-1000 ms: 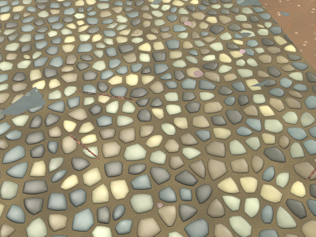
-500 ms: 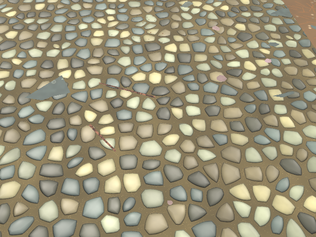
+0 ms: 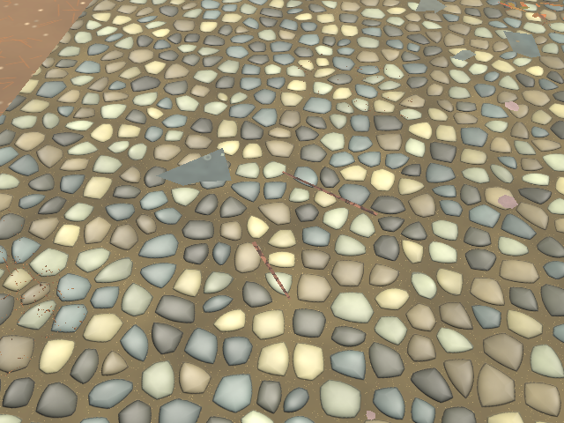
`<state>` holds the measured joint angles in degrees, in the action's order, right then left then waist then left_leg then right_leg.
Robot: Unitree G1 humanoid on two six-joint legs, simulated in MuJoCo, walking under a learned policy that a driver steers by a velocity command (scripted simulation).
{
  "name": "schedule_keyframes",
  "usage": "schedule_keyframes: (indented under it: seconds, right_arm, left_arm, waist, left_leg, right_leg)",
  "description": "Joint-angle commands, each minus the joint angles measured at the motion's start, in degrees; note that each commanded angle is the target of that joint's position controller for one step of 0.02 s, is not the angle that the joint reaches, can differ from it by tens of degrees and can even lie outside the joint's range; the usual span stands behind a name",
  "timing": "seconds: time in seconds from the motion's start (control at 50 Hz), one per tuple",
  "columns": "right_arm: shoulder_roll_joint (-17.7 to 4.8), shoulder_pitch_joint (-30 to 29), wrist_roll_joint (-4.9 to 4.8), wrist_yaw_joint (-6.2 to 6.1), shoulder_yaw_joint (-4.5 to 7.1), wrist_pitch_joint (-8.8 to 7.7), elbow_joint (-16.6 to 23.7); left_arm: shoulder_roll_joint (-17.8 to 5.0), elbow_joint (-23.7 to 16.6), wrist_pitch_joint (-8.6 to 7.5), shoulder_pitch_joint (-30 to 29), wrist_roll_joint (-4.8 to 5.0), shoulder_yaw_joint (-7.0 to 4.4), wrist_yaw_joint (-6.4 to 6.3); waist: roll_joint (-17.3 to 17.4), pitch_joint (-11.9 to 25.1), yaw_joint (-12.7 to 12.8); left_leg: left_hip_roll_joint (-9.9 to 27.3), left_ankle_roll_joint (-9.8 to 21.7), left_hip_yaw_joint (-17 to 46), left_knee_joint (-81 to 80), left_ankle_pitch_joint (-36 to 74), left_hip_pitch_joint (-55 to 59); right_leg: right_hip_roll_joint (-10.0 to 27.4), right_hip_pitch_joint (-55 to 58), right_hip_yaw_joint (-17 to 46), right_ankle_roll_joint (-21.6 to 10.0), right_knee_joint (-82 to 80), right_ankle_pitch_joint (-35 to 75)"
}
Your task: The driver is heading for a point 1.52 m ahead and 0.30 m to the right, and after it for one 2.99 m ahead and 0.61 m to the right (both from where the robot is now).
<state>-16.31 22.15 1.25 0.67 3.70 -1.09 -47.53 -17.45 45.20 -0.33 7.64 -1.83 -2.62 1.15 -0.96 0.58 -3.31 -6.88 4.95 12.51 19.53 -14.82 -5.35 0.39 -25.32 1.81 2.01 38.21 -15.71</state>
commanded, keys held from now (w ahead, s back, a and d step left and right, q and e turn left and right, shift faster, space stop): w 0.42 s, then w+e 0.58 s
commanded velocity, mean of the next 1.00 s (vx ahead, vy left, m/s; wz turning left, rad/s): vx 0.47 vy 0.00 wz -0.13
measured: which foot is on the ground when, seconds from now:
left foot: down 0.00-0.08, up 0.10-0.54, down 0.56-1.00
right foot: up 0.00-0.06, down 0.08-0.56, up 0.58-1.00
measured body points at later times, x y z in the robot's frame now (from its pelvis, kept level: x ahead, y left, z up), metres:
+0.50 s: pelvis +0.23 -0.02 -0.01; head +0.27 -0.03 +0.44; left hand +0.14 +0.22 -0.14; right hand +0.46 -0.23 -0.11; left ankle +0.38 +0.09 -0.72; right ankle +0.09 -0.13 -0.75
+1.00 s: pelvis +0.49 +0.00 -0.01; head +0.53 -0.01 +0.44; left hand +0.71 +0.19 -0.13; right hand +0.41 -0.24 -0.15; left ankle +0.39 +0.08 -0.75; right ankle +0.63 -0.15 -0.70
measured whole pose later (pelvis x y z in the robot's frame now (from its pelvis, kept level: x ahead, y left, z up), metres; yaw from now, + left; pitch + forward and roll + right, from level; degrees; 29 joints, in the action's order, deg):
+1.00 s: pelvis +0.49 +0.00 -0.01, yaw -13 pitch +0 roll +1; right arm -12.3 23.5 1.0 -0.9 1.5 -5.5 -54.5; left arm -13.6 46.6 0.0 4.5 -1.9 -2.1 3.9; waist -1.7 -3.4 -2.5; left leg -2.5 2.8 -15.3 12.8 -18.1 4.4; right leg 3.6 -36.3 -4.6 -4.1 41.5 -0.6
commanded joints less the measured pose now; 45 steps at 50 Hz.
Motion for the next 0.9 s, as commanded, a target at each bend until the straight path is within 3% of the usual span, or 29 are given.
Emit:
schedule_keyframes:
  seconds: [0.02, 0.06, 0.08, 0.1, 0.12, 0.14, 0.16, 0.18, 0.2, 0.24, 0.3, 0.4, 0.44, 0.5, 0.54, 0.56, 0.58, 0.6, 0.62, 0.64, 0.66, 0.7, 0.76, 0.82, 0.9]
  right_arm:
    - [-9.54, -0.71, 0.09, -0.09, 2.24, -1.40, 2.81]
    - [-8.79, -2.27, -0.16, -0.28, 1.90, -1.64, 2.76]
    - [-6.43, -2.73, -0.45, -0.28, 1.12, -2.25, 3.13]
    - [-1.59, -3.00, -1.50, 0.00, -0.20, -2.82, 5.20]
    - [-5.16, -1.61, -0.40, -0.31, 0.43, -2.49, 5.17]
    - [-6.48, -1.41, 0.29, -0.19, 0.69, -2.15, 3.90]
    - [-6.15, -2.78, 0.54, 0.57, 0.53, -2.21, 3.22]
    - [-5.46, -3.65, 0.49, 1.16, 0.41, -2.22, 3.07]
    - [-5.29, -4.48, 1.06, 1.55, 0.30, -2.00, 2.98]
    - [-4.55, -5.35, 1.58, 2.05, -0.12, -1.61, 2.81]
    - [-3.44, -10.96, 1.63, 2.29, -0.78, -1.29, 4.39]
    - [-0.46, -23.08, 1.03, 2.67, -2.73, -1.37, 8.24]
    - [-0.64, -25.91, 0.71, 2.55, -2.98, -1.48, 9.11]
    - [-2.23, -23.57, 0.63, 1.59, -2.52, -1.85, 8.59]
    - [-4.63, -12.31, 0.81, 0.36, -1.39, -2.61, 4.78]
    - [-6.90, -3.72, 1.59, -0.47, -0.48, -3.30, 2.33]
    - [-12.08, 5.08, 2.84, -1.36, 0.73, -3.51, 1.75]
    - [-14.37, 2.95, 2.58, -1.03, 1.37, -2.74, 1.73]
    - [-8.92, -1.71, 0.57, -0.68, 0.59, -2.33, 2.55]
    - [-5.06, -6.92, 0.32, -0.55, -0.48, -2.65, 3.07]
    - [-3.27, -8.72, 0.47, -0.37, -0.85, -3.18, 2.83]
    - [-1.95, -8.56, 0.14, -0.80, -1.21, -4.12, 1.69]
    - [-2.36, -6.15, -0.62, -0.78, -0.88, -5.72, 0.16]
    - [-2.19, -3.63, -0.44, -1.05, -0.77, -5.77, -1.19]
    - [-2.32, -1.27, -0.35, -1.25, -0.87, -5.53, -2.79]
  left_arm:
    - [-3.97, -5.19, -2.07, -4.07, 0.47, -0.43, -0.12]
    - [-4.13, -2.96, -2.93, 3.83, 0.28, -0.68, -0.88]
    - [-6.84, -1.73, -3.70, 9.92, -0.26, -1.44, -1.57]
    - [-13.46, -1.24, -3.91, 16.20, -1.25, -2.76, -2.21]
    - [-15.27, 0.68, -3.39, 17.64, -0.56, -3.62, -1.82]
    - [-10.81, -0.24, -3.21, 13.63, 0.05, -2.73, -1.35]
    - [-7.20, -0.96, -3.46, 10.33, 0.48, -1.92, -1.00]
    - [-5.25, -1.16, -3.82, 8.70, 0.35, -1.32, -0.96]
    - [-4.10, -0.67, -4.27, 9.06, 0.32, -0.88, -1.08]
    - [-3.77, 0.90, -5.15, 11.65, 0.65, -0.74, -0.83]
    - [-3.22, 3.26, -5.65, 15.75, 1.39, -0.64, -0.57]
    - [-2.96, 6.17, -5.36, 19.42, 1.32, -0.30, -0.78]
    - [-3.75, 7.26, -5.28, 20.91, 1.23, -0.35, -0.95]
    - [-5.10, 8.26, -4.92, 20.17, 1.18, -0.50, -1.42]
    - [-5.96, 8.40, -4.66, 18.81, 1.29, -0.65, -1.48]
    - [-5.50, 8.03, -4.66, 18.30, 1.68, -0.47, -1.30]
    - [-1.76, 5.82, -4.76, 19.48, 1.65, 0.39, -1.14]
    - [2.10, 6.16, -3.96, 27.19, 3.26, 0.80, -1.48]
    - [-4.18, 6.97, -3.10, 22.03, 1.37, -0.74, -1.82]
    - [-3.24, 6.20, -3.10, 18.12, 1.45, -0.92, -1.23]
    - [-1.63, 6.18, -2.91, 16.75, 1.44, -0.70, -0.85]
    - [-0.53, 6.69, -1.46, 17.39, 0.31, -0.87, 0.07]
    - [0.78, 5.25, -0.14, 13.88, 0.08, -1.00, 0.95]
    - [1.02, 2.95, 0.19, 7.67, 0.04, -1.00, 1.64]
    - [2.17, -0.22, -0.26, -0.84, 0.19, -0.08, 2.42]
  waist:
    - [7.60, -3.95, 0.94]
    - [4.85, -3.07, 5.74]
    - [0.22, -0.32, 8.76]
    - [-13.34, 4.37, 10.51]
    - [-12.93, 1.91, 8.20]
    - [-5.35, -3.89, 5.51]
    - [-2.09, -6.11, 4.40]
    - [-2.66, -6.05, 3.58]
    - [-4.29, -5.23, 3.44]
    - [-5.43, -3.14, 3.57]
    - [-4.39, -3.29, 4.31]
    - [-4.44, -5.15, 6.56]
    - [-4.55, -5.63, 7.07]
    - [-4.20, -4.63, 4.39]
    - [-3.21, 1.45, -0.75]
    - [-1.85, 6.41, -4.42]
    - [6.33, 15.09, -6.19]
    - [16.09, 19.29, -1.43]
    - [5.80, 10.74, -0.95]
    - [4.66, 2.86, 0.76]
    - [4.29, -0.45, 1.92]
    - [5.55, -2.31, 4.11]
    - [5.39, -3.15, 4.89]
    - [4.95, -4.34, 4.31]
    - [4.50, -5.86, 2.90]
  left_leg:
    - [14.86, 8.08, 14.99, -5.73, -6.61, -6.80]
    - [11.96, 5.42, 13.01, 0.20, -2.88, -14.17]
    - [8.38, 3.27, 8.75, 9.64, -1.00, -18.48]
    - [0.34, 0.14, -1.68, 28.34, -9.46, -27.34]
    - [-1.34, 0.05, -3.91, 38.27, -16.40, -33.87]
    - [2.36, 0.73, -2.00, 43.07, -12.09, -35.40]
    - [4.37, 0.56, -2.66, 42.80, -7.39, -34.56]
    - [6.01, 0.03, -3.86, 41.11, -4.22, -33.28]
    - [6.96, -0.71, -5.36, 40.42, -2.05, -32.48]
    - [7.59, -1.89, -8.04, 41.39, 1.00, -32.13]
    - [9.41, -3.49, -11.39, 39.91, 3.60, -36.46]
    - [9.24, -4.36, -16.34, 23.76, 9.53, -33.40]
    - [8.24, -3.48, -17.02, 18.03, 10.60, -29.42]
    - [6.32, -1.28, -16.20, 13.42, 9.01, -22.38]
    - [3.73, 0.81, -16.29, 8.67, 8.21, -7.83]
    - [7.44, 2.29, -13.16, 7.28, 9.14, 5.96]
    - [23.57, 4.31, 3.29, 6.83, 1.46, 19.16]
    - [34.82, 10.16, 26.05, -0.76, -2.64, 25.01]
    - [30.88, 8.49, 22.62, -3.17, -8.66, 16.43]
    - [27.98, 6.96, 13.09, -5.55, -6.31, 8.02]
    - [25.33, 5.63, 6.53, -7.63, 0.03, 2.73]
    - [21.97, 3.35, -2.50, -9.84, 6.68, -2.74]
    - [21.49, 3.44, -8.79, -11.48, 14.25, -2.82]
    - [20.31, 2.90, -14.46, -12.17, 18.78, -0.86]
    - [18.68, 1.69, -20.61, -11.39, 25.18, 0.44]
  right_leg:
    - [-0.60, 4.46, -1.20, -1.88, -5.64, 0.83]
    - [-1.91, 19.40, -2.20, -3.08, -12.60, 2.96]
    - [2.87, 28.17, 3.79, -4.25, -16.01, -1.88]
    - [17.13, 36.44, 26.36, -8.77, -25.66, -21.68]
    - [22.38, 32.10, 42.47, -12.54, -30.73, -31.81]
    - [21.03, 27.27, 38.12, -12.94, -29.79, -31.90]
    - [17.71, 23.81, 30.53, -12.09, -29.27, -24.49]
    - [14.66, 22.46, 23.97, -10.94, -29.89, -16.41]
    - [12.52, 22.50, 19.47, -10.44, -30.10, -8.91]
    - [10.53, 23.69, 14.02, -10.86, -29.59, 5.23]
    - [10.25, 26.00, 9.73, -12.27, -29.64, 18.81]
    - [8.16, 24.88, 3.99, -11.98, -29.78, 30.22]
    - [9.16, 24.96, 4.40, -11.90, -29.30, 32.59]
    - [11.22, 27.23, 5.71, -11.18, -24.15, 44.23]
    - [9.59, 26.69, 4.81, -9.54, -11.20, 53.58]
    - [7.27, 19.14, 3.59, -8.68, -0.07, 44.46]
    - [2.91, 8.98, 0.84, -8.16, 16.91, 18.59]
    - [-4.62, -6.01, -0.25, -7.14, 32.22, -15.71]
    - [-0.56, -9.18, 2.79, -7.77, 34.27, -10.26]
    - [1.26, -8.92, 2.84, -7.77, 32.07, -5.00]
    - [2.83, -7.28, 2.38, -7.44, 30.24, -2.39]
    - [4.16, -4.07, 1.76, -6.54, 28.21, -0.62]
    - [4.68, -7.23, 0.79, -5.70, 27.37, 2.64]
    - [5.17, -13.16, -0.34, -4.92, 24.35, 8.91]
    - [3.99, -12.88, -3.77, -4.60, 11.21, 16.59]
Velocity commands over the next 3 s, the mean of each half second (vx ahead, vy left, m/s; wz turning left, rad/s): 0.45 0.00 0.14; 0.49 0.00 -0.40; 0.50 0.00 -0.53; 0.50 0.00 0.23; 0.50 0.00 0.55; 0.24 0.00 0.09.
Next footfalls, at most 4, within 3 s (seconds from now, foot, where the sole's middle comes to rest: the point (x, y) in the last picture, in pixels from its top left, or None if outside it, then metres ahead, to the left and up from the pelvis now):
0.08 right None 0.12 -0.12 -0.78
0.56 left None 0.43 0.08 -0.78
1.12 right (321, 352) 0.68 -0.12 -0.78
1.66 left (309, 242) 1.04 -0.13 -0.78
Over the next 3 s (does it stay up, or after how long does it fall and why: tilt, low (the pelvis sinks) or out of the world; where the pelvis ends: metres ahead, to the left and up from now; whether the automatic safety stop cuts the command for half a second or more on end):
stays up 1.42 -0.25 0.00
